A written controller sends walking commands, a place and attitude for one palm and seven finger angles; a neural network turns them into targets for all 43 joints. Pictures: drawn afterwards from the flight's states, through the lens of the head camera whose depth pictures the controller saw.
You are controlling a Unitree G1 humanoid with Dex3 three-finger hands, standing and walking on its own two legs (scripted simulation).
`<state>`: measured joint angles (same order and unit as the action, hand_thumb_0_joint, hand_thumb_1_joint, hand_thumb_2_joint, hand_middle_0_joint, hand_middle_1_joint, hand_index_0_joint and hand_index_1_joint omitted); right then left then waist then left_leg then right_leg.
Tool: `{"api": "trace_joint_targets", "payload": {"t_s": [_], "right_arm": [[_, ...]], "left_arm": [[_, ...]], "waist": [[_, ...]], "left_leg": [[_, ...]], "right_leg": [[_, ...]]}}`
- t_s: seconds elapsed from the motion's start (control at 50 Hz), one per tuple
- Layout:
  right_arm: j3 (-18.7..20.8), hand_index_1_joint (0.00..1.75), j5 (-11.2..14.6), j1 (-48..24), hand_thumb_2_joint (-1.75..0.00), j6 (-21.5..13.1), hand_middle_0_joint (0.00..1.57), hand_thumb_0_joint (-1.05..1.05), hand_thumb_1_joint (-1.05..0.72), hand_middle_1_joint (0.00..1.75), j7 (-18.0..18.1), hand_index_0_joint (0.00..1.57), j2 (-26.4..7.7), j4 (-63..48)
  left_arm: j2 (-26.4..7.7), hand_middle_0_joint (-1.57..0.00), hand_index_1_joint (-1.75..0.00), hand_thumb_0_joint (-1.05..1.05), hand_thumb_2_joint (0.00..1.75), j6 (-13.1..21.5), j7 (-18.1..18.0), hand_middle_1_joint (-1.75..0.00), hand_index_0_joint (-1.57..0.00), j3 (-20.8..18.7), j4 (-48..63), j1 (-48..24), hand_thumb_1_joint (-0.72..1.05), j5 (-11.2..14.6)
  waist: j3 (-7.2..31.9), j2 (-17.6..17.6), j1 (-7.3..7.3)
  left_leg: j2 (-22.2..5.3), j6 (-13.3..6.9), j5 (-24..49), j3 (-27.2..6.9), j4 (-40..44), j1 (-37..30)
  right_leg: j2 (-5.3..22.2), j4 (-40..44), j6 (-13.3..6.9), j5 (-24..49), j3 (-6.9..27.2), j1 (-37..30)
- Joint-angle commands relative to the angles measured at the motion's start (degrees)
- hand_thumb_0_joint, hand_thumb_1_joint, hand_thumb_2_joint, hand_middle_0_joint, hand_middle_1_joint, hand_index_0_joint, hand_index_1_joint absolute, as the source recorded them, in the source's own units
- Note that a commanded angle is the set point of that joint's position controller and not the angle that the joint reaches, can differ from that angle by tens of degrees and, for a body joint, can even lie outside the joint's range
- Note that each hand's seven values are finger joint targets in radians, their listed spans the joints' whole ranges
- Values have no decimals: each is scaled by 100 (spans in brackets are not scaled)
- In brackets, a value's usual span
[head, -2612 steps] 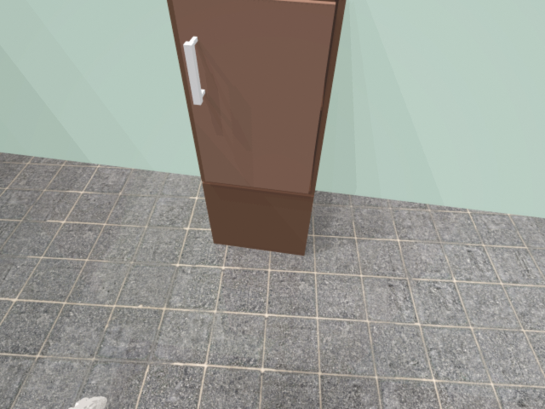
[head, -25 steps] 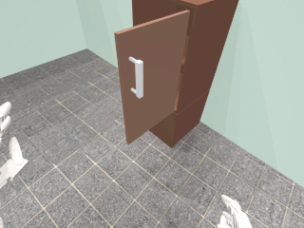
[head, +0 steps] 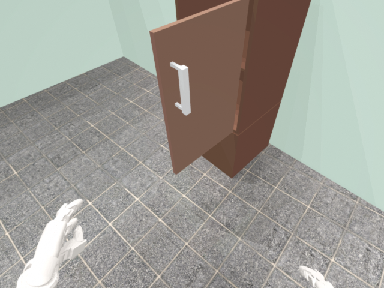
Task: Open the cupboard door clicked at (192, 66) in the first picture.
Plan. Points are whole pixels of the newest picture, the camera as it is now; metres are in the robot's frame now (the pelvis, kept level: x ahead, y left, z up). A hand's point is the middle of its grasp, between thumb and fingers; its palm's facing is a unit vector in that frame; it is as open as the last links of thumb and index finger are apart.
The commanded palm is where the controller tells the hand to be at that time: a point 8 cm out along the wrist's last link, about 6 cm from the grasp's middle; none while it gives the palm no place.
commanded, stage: let the arm hang, fingers relaxed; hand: left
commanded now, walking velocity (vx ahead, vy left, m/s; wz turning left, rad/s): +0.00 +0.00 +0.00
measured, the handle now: (180, 89) +0.63 +0.06 +0.08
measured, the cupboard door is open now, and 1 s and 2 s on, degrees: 89 89 89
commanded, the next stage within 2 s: look to check the result in 0.96 s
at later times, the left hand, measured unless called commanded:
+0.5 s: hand out of the picture +0.01 +0.21 -0.15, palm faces +0.02 -0.95 -0.31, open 7.3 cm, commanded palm none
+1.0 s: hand out of the picture +0.15 +0.20 -0.13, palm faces -0.02 -0.95 -0.31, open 7.4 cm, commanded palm none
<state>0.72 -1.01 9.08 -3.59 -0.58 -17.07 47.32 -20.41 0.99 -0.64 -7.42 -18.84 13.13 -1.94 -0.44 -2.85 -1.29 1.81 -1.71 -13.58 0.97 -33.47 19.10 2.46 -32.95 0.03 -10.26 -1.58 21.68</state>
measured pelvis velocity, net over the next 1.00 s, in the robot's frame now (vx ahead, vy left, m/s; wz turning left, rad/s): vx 0.05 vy -0.03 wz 0.00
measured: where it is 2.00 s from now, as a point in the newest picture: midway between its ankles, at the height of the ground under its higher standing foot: outside the picture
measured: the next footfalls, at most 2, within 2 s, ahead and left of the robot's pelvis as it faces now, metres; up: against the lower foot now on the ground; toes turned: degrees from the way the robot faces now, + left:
none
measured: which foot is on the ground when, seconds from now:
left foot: down 0.00-1.00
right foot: down 0.00-1.00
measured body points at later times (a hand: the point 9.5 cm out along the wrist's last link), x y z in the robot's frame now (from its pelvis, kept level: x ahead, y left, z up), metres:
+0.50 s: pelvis +0.02 -0.02 +0.01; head +0.05 -0.03 +0.46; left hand +0.01 +0.26 -0.13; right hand +0.02 -0.27 -0.15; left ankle +0.05 +0.10 -0.73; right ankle +0.08 -0.13 -0.73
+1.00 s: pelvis +0.05 -0.03 +0.02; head +0.06 -0.04 +0.47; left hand +0.15 +0.25 -0.11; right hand +0.11 -0.31 -0.13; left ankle +0.05 +0.10 -0.73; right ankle +0.08 -0.13 -0.73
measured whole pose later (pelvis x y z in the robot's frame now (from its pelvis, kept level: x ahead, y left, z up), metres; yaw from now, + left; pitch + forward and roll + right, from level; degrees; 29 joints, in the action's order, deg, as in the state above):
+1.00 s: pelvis +0.05 -0.03 +0.02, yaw +0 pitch -2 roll +0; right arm 0.7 -1.2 7.6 -0.1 0.3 -17.6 63.8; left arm -15.9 0.9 -0.1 -0.9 -63.6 3.5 -0.6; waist -3.9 -1.5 -1.0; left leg -0.7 1.1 -10.8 -0.4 -19.5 6.7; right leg -0.3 -20.5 -1.8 -8.7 -2.9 9.9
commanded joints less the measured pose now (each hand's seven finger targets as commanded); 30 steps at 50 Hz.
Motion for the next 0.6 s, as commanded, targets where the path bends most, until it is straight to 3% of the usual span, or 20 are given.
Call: {"api": "trace_joint_targets", "payload": {"t_s": [0.0,0.04,0.06,0.12,0.14,0.22,0.28,0.38,0.52,0.58], "right_arm": [[307,30,-37,194,-90,185,20,0,-90,30,19,20,-857,-150],[269,30,-58,305,-90,285,20,0,-90,30,24,20,-816,66],[238,30,-67,360,-90,312,20,0,-90,30,28,20,-717,188],[188,30,-78,303,-90,323,20,0,-90,30,60,20,-677,431],[203,30,-61,272,-90,332,20,0,-90,30,79,20,-718,478],[193,30,-34,502,-90,317,20,0,-90,30,145,20,-575,832],[197,30,-8,689,-90,327,20,0,-90,30,170,20,-529,1044],[199,30,-4,836,-90,366,20,0,-90,30,183,20,-477,1305],[199,30,-16,624,-90,359,20,0,-90,30,162,20,-552,1430],[196,30,-20,483,-90,334,20,0,-90,30,149,20,-602,1439]], "left_arm": [[-676,-20,-30,0,90,-71,55,-30,-20,183,-1211,-151,90,-36],[-708,-20,-30,0,90,-106,22,-30,-20,293,-1820,-431,90,1],[-645,-20,-30,0,90,-122,17,-30,-20,352,-2097,-498,90,20],[-491,-20,-30,0,90,-116,18,-30,-20,415,-2847,-291,90,58],[-499,-20,-30,0,90,-104,12,-30,-20,406,-3046,-207,90,55],[-285,-20,-30,0,90,-52,8,-30,-20,395,-3689,34,90,100],[-252,-20,-30,0,90,-21,-8,-30,-20,424,-3985,32,90,118],[-294,-20,-30,0,90,-17,-38,-30,-20,443,-4262,-60,90,132],[-444,-20,-30,0,90,-7,-52,-30,-20,426,-4357,-295,90,126],[-507,-20,-30,0,90,17,-50,-30,-20,413,-4342,-415,90,120]], "waist": [[226,1227,11],[154,794,-46],[115,404,-54],[64,-421,97],[23,-258,151],[249,-546,164],[113,-39,128],[-144,258,73],[-272,386,89],[-152,405,104]], "left_leg": [[-369,-159,-277,-594,359,102],[-315,-116,-385,-494,273,-252],[-356,-106,-440,-535,403,-256],[-611,-131,-858,-874,1207,133],[-682,-141,-963,-959,1330,222],[-697,-107,-733,-843,1399,-2],[-681,-100,-366,-755,1308,-223],[-668,-85,-257,-655,1318,-431],[-670,-67,-86,-614,1438,-547],[-687,-60,176,-611,1472,-648]], "right_leg": [[614,1030,-572,-1137,916,-369],[665,1239,-623,-1522,981,-99],[606,1203,-591,-1613,942,-89],[297,906,-422,-1338,707,-589],[254,929,-391,-1217,638,-751],[317,1032,-406,-749,584,-1080],[371,1248,-427,-641,606,-1011],[410,1491,-434,-913,608,-826],[417,1595,-399,-894,605,-873],[429,1579,-380,-620,602,-1024]]}}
